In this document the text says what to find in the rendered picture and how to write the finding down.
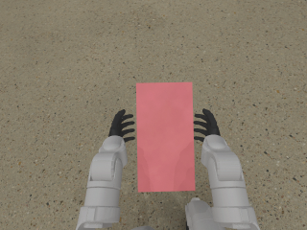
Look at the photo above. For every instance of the robot left forearm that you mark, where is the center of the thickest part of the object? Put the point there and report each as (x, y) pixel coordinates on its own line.
(101, 204)

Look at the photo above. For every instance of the robot right thigh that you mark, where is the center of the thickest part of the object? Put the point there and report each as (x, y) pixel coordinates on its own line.
(199, 216)

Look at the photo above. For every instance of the right robot hand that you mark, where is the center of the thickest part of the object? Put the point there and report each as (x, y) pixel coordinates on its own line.
(210, 125)

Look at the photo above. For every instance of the left robot hand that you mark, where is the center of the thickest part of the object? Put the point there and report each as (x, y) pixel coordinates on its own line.
(117, 125)

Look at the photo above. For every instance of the carton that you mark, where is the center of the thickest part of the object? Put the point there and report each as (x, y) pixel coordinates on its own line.
(165, 137)

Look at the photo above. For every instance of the robot right forearm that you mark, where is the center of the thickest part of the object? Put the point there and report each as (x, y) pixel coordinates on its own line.
(228, 187)

